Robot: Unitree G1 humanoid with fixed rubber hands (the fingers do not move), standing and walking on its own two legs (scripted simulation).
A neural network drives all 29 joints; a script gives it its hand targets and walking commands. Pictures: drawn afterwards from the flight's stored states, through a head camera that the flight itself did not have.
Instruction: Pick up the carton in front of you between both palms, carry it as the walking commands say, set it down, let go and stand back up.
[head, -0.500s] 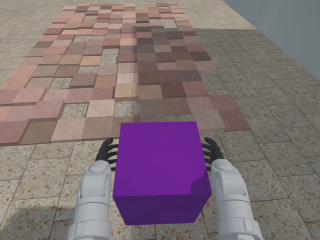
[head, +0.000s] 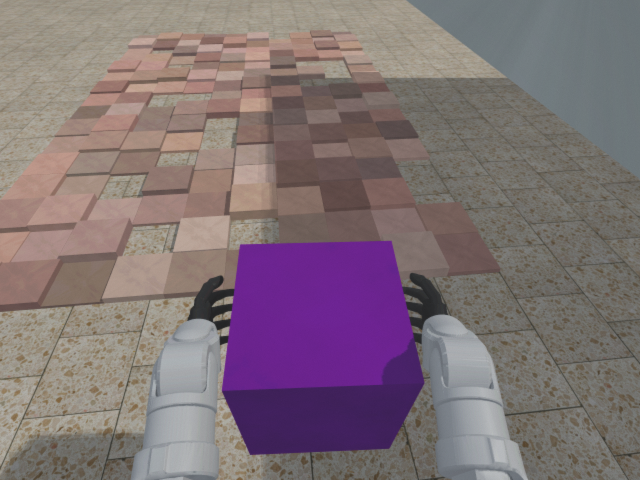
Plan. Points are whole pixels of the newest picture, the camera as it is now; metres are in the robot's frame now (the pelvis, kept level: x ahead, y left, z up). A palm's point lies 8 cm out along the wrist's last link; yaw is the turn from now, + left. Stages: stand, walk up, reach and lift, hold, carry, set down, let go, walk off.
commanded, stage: carry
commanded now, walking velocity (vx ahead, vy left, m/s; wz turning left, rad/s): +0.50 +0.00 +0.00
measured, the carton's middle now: (318, 351) +0.30 +0.01 -0.02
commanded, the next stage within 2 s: none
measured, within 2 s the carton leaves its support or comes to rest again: neither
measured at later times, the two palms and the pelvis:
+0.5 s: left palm (230, 236) +0.43 +0.14 +0.09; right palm (428, 242) +0.42 -0.16 +0.08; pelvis +0.17 -0.01 +0.00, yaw -2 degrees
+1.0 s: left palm (259, 125) +0.75 +0.12 +0.11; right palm (401, 124) +0.76 -0.18 +0.11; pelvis +0.48 -0.04 -0.01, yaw +0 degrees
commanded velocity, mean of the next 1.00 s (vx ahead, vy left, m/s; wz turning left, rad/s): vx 0.50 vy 0.00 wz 0.00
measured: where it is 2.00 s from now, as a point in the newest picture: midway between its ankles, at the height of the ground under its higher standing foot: (324, 272)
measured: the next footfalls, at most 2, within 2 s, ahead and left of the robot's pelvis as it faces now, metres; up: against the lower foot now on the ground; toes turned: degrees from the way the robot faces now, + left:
left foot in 0.30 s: +0.14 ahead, +0.11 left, +0.00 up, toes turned +10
right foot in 0.62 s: +0.37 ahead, -0.13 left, +0.00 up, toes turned -13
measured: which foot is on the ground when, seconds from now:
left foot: down 0.00-0.10, up 0.12-0.28, down 0.30-0.62, up 0.64-1.00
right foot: down 0.00-0.32, up 0.34-0.60, down 0.62-1.00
